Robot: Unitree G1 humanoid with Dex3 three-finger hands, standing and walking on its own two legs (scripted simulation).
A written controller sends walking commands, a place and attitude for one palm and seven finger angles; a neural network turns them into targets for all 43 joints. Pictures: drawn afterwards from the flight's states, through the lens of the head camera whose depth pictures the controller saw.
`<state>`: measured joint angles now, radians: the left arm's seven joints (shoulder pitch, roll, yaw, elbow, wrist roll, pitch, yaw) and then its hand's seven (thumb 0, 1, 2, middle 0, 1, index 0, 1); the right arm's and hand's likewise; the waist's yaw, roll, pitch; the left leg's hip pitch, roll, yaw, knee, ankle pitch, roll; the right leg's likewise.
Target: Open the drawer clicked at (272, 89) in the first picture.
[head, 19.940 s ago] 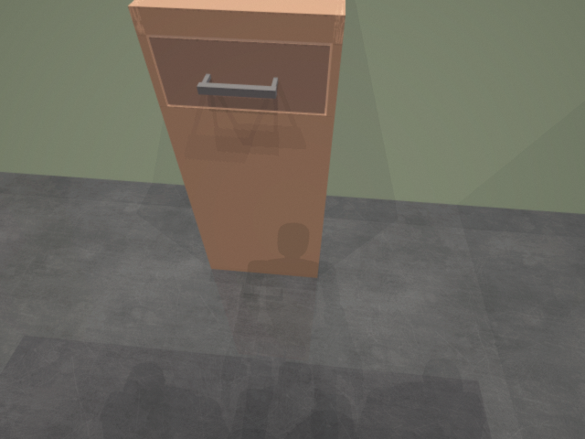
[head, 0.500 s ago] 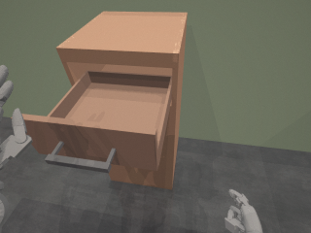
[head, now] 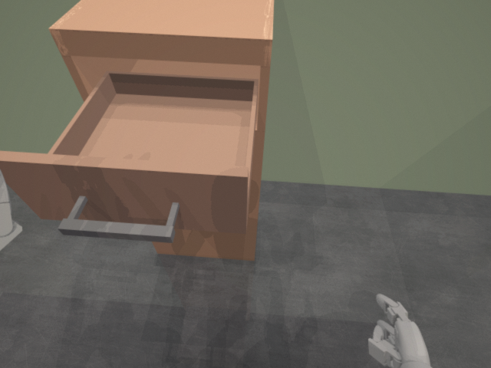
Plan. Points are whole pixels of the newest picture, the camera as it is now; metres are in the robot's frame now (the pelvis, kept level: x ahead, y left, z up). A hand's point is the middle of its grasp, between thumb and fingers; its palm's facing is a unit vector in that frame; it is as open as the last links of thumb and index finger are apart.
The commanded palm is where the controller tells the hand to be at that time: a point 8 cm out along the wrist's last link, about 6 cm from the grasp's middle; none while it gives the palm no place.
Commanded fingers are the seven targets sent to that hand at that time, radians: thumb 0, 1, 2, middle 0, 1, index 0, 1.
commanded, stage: step back with the hand held close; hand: left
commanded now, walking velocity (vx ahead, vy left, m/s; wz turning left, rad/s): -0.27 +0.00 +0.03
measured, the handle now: (122, 218) +0.32 +0.22 +0.07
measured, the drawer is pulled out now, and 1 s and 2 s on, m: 0.30 0.30 0.30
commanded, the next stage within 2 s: stop stepping back and stand still in 0.56 s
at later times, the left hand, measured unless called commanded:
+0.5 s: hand out of the picture +0.10 +0.25 +0.27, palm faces +0.56 -0.71 -0.42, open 7.4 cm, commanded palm +0.02 +0.30 +0.26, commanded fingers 0.00 0.90 0.90 -0.20 -0.30 -0.20 -0.30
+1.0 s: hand out of the picture +0.00 +0.26 +0.25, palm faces +0.49 -0.74 -0.46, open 7.4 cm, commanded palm -0.06 +0.30 +0.26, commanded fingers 0.00 0.90 0.90 -0.20 -0.30 -0.20 -0.30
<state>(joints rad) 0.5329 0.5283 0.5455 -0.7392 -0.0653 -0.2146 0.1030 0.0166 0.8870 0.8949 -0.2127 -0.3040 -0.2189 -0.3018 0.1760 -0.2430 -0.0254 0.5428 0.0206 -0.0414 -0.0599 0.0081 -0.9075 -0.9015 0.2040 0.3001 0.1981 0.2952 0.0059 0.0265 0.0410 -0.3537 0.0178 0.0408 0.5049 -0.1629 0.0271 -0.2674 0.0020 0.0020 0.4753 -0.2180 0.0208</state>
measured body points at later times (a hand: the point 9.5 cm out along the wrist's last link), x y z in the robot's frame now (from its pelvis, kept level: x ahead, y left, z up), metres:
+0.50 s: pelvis -0.10 +0.01 -0.02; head -0.08 +0.03 +0.43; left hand +0.06 +0.29 +0.29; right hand +0.07 -0.22 -0.09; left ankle +0.06 +0.10 -0.74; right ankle -0.08 -0.12 -0.69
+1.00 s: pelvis -0.19 +0.02 +0.00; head -0.18 +0.04 +0.45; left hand -0.03 +0.30 +0.28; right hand -0.03 -0.21 -0.07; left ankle -0.14 +0.12 -0.74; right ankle -0.21 -0.08 -0.73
